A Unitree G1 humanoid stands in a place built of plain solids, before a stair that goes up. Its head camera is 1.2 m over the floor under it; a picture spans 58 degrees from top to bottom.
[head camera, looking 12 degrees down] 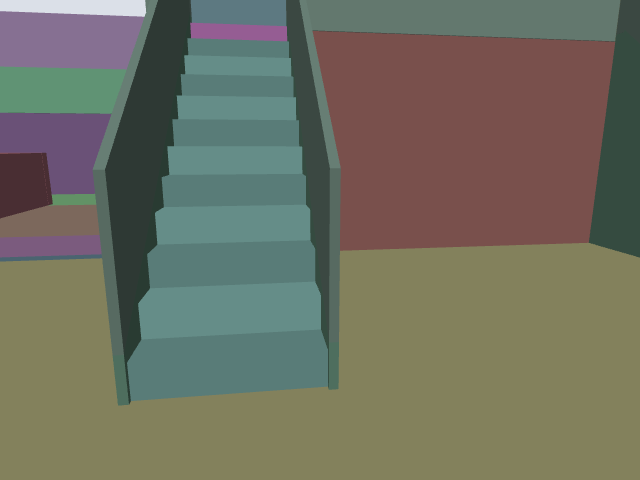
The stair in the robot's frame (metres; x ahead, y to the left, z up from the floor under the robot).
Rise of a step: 0.20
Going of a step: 0.26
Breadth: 0.97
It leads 8 degrees to the left of straight ahead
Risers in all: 12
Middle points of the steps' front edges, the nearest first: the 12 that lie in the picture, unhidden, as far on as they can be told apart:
1.95 0.44 0.20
2.21 0.47 0.41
2.46 0.51 0.61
2.72 0.54 0.81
2.97 0.58 1.01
3.22 0.61 1.21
3.48 0.65 1.42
3.73 0.68 1.62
3.99 0.71 1.82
4.24 0.75 2.02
4.49 0.78 2.22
4.75 0.82 2.43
